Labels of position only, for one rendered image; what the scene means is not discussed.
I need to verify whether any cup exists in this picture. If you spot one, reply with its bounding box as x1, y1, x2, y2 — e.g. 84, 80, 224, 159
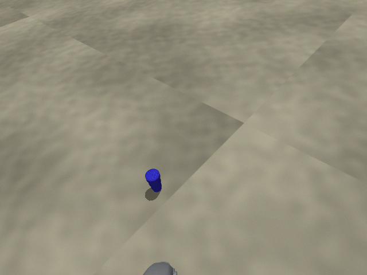
145, 169, 162, 192

